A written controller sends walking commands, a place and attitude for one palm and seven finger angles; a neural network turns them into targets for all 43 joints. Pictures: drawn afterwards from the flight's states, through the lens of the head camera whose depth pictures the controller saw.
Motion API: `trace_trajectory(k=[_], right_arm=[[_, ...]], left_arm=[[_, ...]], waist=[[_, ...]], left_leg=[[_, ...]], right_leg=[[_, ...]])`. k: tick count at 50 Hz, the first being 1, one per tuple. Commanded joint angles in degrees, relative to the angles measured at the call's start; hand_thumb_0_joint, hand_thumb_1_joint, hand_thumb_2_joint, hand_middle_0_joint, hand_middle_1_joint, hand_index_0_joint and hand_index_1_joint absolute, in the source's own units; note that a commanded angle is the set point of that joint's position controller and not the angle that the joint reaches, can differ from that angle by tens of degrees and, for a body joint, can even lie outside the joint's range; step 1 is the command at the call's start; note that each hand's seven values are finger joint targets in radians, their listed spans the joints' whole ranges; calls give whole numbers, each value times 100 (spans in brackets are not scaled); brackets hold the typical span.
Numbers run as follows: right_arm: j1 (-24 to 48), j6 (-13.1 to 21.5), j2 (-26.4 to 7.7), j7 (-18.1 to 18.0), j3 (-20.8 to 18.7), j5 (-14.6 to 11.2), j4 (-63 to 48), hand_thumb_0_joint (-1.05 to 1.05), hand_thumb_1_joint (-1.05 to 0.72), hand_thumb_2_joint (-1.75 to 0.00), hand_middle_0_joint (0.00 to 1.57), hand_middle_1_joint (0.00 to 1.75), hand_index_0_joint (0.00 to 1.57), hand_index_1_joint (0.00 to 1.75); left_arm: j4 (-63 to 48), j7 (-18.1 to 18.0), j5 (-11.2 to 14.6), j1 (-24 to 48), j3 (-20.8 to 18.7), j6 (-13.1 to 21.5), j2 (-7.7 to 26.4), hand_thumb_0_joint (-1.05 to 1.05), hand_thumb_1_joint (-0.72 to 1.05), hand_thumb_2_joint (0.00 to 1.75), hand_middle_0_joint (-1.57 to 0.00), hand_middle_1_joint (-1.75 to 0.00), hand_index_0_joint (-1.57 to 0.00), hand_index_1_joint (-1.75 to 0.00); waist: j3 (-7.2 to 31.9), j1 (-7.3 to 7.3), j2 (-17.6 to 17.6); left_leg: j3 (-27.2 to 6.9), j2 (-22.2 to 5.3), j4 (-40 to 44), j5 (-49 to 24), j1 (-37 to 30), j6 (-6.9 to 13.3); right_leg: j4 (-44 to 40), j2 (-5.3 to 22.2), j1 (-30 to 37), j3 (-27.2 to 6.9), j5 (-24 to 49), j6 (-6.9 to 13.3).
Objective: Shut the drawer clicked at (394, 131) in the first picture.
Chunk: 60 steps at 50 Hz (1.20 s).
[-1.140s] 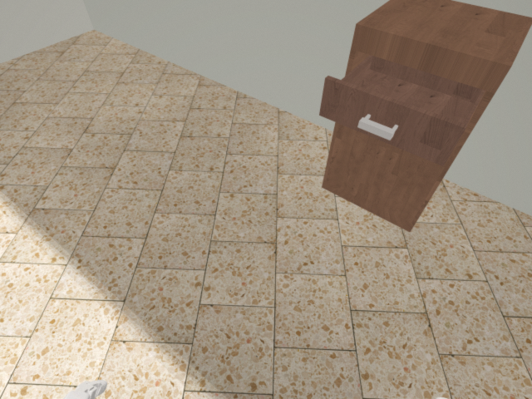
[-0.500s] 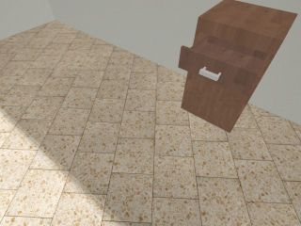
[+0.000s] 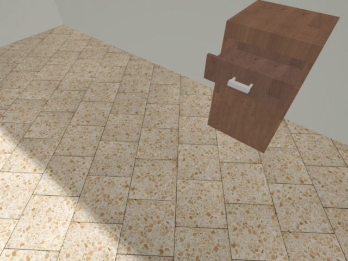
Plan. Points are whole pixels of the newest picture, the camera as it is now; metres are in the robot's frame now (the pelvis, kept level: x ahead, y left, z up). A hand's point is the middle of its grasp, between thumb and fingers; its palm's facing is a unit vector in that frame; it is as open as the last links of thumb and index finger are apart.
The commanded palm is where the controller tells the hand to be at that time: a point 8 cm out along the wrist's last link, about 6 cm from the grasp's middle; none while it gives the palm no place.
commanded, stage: look at it before walking up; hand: left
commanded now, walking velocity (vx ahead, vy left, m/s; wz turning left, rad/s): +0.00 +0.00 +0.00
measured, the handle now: (240, 84) +0.91 -0.27 -0.12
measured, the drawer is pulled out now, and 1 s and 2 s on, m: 0.23 0.23 0.23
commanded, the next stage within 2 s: walk to a spot facing it in 0.30 s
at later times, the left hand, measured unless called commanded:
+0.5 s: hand out of the picture +0.07 +0.24 -0.16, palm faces -0.03 -0.95 -0.33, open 7.4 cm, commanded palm none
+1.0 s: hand out of the picture +0.13 +0.14 -0.18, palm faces -0.09 -0.98 -0.19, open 7.4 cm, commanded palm none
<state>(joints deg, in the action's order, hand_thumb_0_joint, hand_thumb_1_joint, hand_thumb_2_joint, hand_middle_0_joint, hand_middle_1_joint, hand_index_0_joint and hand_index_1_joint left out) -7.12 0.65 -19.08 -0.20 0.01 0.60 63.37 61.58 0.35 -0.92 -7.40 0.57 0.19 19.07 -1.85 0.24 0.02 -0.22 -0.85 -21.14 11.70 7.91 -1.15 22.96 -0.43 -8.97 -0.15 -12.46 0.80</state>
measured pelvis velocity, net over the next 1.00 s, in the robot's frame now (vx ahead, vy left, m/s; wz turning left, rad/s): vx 0.13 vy -0.03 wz -0.15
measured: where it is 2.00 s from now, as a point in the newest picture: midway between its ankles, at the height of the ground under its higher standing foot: (181, 257)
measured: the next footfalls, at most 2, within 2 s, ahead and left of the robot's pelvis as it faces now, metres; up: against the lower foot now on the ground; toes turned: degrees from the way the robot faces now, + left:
right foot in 0.82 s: +0.13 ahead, -0.11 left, +0.00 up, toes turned -12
left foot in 1.24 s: +0.39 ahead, +0.08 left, +0.00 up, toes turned -7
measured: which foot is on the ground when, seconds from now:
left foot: down 0.00-0.82, up 0.84-1.00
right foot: down 0.00-0.66, up 0.68-0.80, down 0.82-1.00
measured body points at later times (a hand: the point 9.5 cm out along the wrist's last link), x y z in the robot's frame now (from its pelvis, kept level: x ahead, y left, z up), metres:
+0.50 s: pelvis +0.01 +0.00 +0.00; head +0.01 +0.00 +0.45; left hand +0.07 +0.29 -0.14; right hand +0.08 -0.29 -0.14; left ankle +0.00 +0.13 -0.75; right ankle +0.00 -0.11 -0.75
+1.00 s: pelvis +0.13 -0.03 -0.01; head +0.15 -0.04 +0.44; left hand +0.14 +0.19 -0.16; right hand +0.08 -0.26 -0.17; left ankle +0.15 +0.10 -0.66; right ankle +0.09 -0.10 -0.75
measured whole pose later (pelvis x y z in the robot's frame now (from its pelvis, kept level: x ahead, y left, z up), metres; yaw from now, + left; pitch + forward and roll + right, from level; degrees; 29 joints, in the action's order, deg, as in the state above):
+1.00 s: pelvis +0.13 -0.03 -0.01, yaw -8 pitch -1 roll +1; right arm -17.3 0.3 -9.7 -0.1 -2.9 1.2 64.1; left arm 61.0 -0.6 -1.6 -21.2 -1.5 3.5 7.8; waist -2.9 -0.3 -0.4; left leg 4.9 -5.9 -64.5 19.4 28.8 -1.3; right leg 27.9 -1.6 -8.7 4.2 -18.3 4.2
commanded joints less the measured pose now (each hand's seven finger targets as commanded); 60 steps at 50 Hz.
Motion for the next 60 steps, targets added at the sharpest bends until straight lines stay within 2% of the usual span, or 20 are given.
trace_trajectory(k=[1,20,22,25,28,31,33,34,35,37,39,40,41,42,43,46,49,57,58,60], right_arm=[[264,146,-1185,-61,-194,-4,-345,0,-90,-90,20,30,20,30],[268,142,-1168,-66,-194,-17,-317,0,-90,-90,20,30,20,30],[-123,40,-466,-32,-35,33,-149,0,-90,-90,20,30,20,30],[-331,-14,-473,1,-88,81,-186,0,-90,-90,20,30,20,30],[-562,39,-449,3,-152,92,-293,0,-90,-90,20,30,20,30],[-951,152,-464,-34,-220,75,-313,0,-90,-90,20,30,20,30],[-1395,209,-663,-72,-336,54,-273,0,-90,-90,20,30,20,30],[-1705,254,-600,-96,-374,59,-197,0,-90,-90,20,30,20,30],[-1919,291,-499,-115,-378,67,-130,0,-90,-90,20,30,20,30],[-1810,307,-374,-137,-359,106,-130,0,-90,-90,20,30,20,30],[-1240,302,-313,-139,-338,85,-222,0,-90,-90,20,30,20,30],[-1112,320,-182,-105,-320,12,-266,0,-90,-90,20,30,20,30],[-960,392,254,-38,-224,-68,-540,0,-90,-90,20,30,20,30],[-449,428,91,-38,-267,-22,-719,0,-90,-90,20,30,20,30],[-163,406,251,-42,-302,-12,-715,0,-90,-90,20,30,20,30],[-551,231,557,9,-316,77,-514,0,-90,-90,20,30,20,30],[-905,109,741,74,-341,66,-427,0,-90,-90,20,30,20,30],[-78,211,729,54,-322,1,-906,0,-90,-90,20,30,20,30],[-207,232,676,16,-336,-5,-889,0,-90,-90,20,30,20,30],[-1112,244,405,-114,-378,27,-676,0,-90,-90,20,30,20,30]], left_arm=[[-357,-95,34,226,-284,141,1230,0,90,90,-20,-30,-20,-30],[-303,-103,33,153,-271,150,1223,0,90,90,-20,-30,-20,-30],[-115,-116,27,-283,-128,24,529,0,90,90,-20,-30,-20,-30],[-144,-22,-28,-525,-206,-65,599,0,90,90,-20,-30,-20,-30],[-267,31,-31,-759,-304,-51,565,0,90,90,-20,-30,-20,-30],[-390,54,-28,-853,-342,38,303,0,90,90,-20,-30,-20,-30],[-558,82,-23,-701,-338,105,39,0,90,90,-20,-30,-20,-30],[-713,78,-24,-378,-320,153,-67,0,90,90,-20,-30,-20,-30],[-832,79,-19,-125,-326,195,-127,0,90,90,-20,-30,-20,-30],[-819,108,-4,-151,-371,229,-274,0,90,90,-20,-30,-20,-30],[-460,161,-23,-1225,-423,228,-422,0,90,90,-20,-30,-20,-30],[-117,125,-49,-2243,-502,259,-171,0,90,90,-20,-30,-20,-30],[125,-5,-67,-3174,-686,357,548,0,90,90,-20,-30,-20,-30],[186,-72,55,-3331,-629,358,562,0,90,90,-20,-30,-20,-30],[111,-123,31,-2971,-597,341,382,0,90,90,-20,-30,-20,-30],[-147,-176,-45,-1984,-416,348,-218,0,90,90,-20,-30,-20,-30],[-166,-180,-52,-1717,-405,419,-244,0,90,90,-20,-30,-20,-30],[-135,-205,-69,-1768,-498,356,-147,0,90,90,-20,-30,-20,-30],[-176,-215,-79,-1697,-535,327,-112,0,90,90,-20,-30,-20,-30],[-269,-219,-13,-1539,-578,241,-124,0,90,90,-20,-30,-20,-30]], waist=[[426,-27,-15],[414,-38,-35],[442,-32,60],[-302,-69,193],[-597,-59,193],[-511,69,-215],[-503,223,-1127],[-644,379,-1242],[-724,463,-1095],[-647,308,-824],[-204,-312,-555],[238,-754,146],[527,-991,2035],[289,-993,1321],[-111,-864,490],[-550,-221,298],[-395,54,450],[-254,-117,725],[-146,-63,720],[347,330,482]], left_leg=[[-460,-589,299,-709,-60,228],[-492,-606,341,-899,-154,227],[-282,-538,189,23,-169,125],[-198,-401,47,1794,571,173],[-169,-418,-244,2058,844,257],[-579,-804,-99,1861,325,495],[-1426,-1532,495,1597,-431,910],[-1734,-1913,660,575,-1037,1195],[-1678,-2111,571,-615,-1327,1373],[-1029,-2064,282,-1527,-989,1237],[67,-1480,-694,-1386,80,734],[659,-960,-2073,-1314,961,457],[1125,-193,-3999,925,2693,115],[540,-191,-4793,2038,3173,145],[287,-403,-5145,1793,3489,147],[199,-752,-4786,909,3068,0],[406,-724,-4043,346,2596,-99],[623,-335,-2012,14,2042,-30],[587,-302,-1701,-45,1664,-11],[641,-202,-686,-963,243,9]], right_leg=[[-412,722,72,-664,761,126],[-459,747,155,-609,964,113],[-437,676,45,-640,-177,49],[-576,581,-463,-1019,-2069,221],[-372,540,-720,-1219,-2366,434],[542,234,-1208,-903,-1709,435],[1823,-158,-2064,-117,-1219,254],[2367,-83,-2808,132,-1602,154],[2634,158,-3144,98,-1888,128],[2312,410,-2593,156,-1914,158],[976,157,-540,588,-755,220],[465,228,964,236,-251,366],[-557,1979,2029,-2584,-154,1053],[-866,2372,1810,-3482,607,1549],[-765,2353,1442,-3179,858,1687],[-964,1837,136,-1814,676,1295],[-1099,1424,-302,-915,964,1093],[-370,1176,392,-673,3467,810],[-73,1169,382,-721,3641,750],[1007,815,121,-599,3418,482]])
